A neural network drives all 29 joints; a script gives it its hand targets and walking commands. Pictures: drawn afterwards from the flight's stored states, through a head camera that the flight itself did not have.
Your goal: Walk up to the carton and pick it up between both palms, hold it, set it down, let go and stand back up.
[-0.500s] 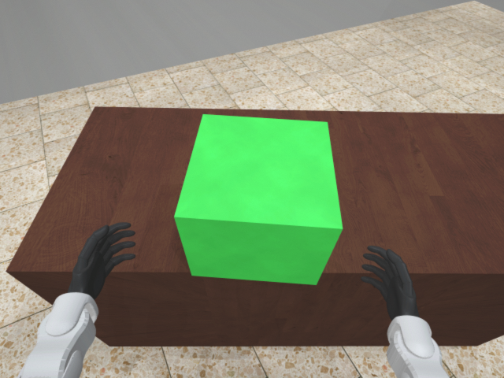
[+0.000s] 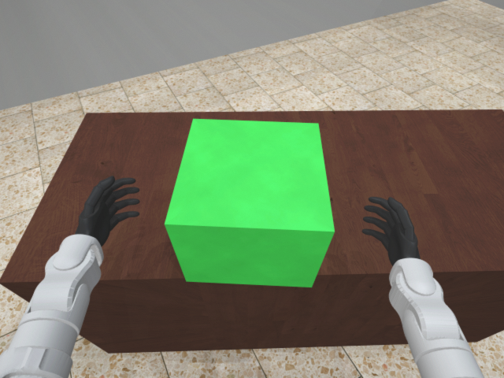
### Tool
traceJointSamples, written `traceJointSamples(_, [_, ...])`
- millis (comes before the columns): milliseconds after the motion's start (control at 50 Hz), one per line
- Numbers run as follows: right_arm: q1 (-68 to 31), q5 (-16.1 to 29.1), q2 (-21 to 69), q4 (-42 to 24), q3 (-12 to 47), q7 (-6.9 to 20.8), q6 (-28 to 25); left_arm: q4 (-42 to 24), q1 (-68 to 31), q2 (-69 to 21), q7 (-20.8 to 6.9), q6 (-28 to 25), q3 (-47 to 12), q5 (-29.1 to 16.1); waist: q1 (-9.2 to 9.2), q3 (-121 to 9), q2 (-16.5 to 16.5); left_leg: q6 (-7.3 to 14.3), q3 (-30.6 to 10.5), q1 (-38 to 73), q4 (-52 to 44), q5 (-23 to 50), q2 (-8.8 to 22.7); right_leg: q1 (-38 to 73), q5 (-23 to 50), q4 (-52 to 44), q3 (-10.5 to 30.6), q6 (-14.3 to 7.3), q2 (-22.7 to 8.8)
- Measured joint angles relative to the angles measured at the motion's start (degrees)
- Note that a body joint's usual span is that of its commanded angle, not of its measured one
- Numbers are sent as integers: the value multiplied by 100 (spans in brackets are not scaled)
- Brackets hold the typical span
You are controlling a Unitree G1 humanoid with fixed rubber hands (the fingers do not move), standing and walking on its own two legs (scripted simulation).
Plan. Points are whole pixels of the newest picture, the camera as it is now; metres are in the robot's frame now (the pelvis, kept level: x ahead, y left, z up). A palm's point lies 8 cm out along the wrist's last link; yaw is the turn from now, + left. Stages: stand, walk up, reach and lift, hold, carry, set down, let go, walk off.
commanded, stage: reach and lift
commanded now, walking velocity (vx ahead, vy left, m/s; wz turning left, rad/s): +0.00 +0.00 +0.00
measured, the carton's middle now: (252, 202) +0.46 +0.01 -0.03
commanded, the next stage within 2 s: none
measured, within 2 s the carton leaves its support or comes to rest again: neither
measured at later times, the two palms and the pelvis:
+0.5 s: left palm (103, 170) +0.41 +0.25 +0.12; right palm (406, 206) +0.37 -0.23 +0.08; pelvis +0.00 +0.00 +0.00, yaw +0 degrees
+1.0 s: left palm (113, 139) +0.46 +0.24 +0.14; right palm (403, 170) +0.42 -0.23 +0.11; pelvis +0.01 +0.00 +0.00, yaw +0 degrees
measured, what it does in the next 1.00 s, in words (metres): stands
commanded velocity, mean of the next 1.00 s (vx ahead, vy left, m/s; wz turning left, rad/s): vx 0.00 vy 0.00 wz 0.00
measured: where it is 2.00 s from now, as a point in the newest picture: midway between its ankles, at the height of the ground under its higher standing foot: outside the picture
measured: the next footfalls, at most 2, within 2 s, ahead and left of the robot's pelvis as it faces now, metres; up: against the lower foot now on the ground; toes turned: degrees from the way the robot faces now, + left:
none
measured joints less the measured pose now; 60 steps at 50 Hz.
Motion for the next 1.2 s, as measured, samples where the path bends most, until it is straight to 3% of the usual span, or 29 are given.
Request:
traceJointSamples(380, [-1611, 112, -254, 1525, 0, 30, 182, 2026, -1970, 2, -40, 123, 14, 43, -200, -82, 0, 1, 0, 1, 0, 1, 0, 1, 1, 0, 0, 2, 0])
traceJointSamples(660, [-2819, 231, -300, 3080, 146, 133, 26, 3799, -3096, -9, -44, -299, -153, -152, -272, -364, 0, 1, 0, -122, 0, -45, 0, -121, -47, 0, 0, 2, 0])
traceJointSamples(1020, [-3958, 668, -522, 4559, 615, 188, -397, 5015, -4113, -27, -78, -667, -531, -299, -321, -652, 5, 2, 0, -597, 3, -9, 0, -595, -10, 0, 0, 3, 0])
traceJointSamples(1200, [-3891, 714, -501, 5014, 720, 278, -839, 5562, -3991, -146, -100, -1262, -863, -508, -347, -838, 51, 2, 0, -1159, 139, 13, 0, -1126, 42, 69, 0, 24, 1])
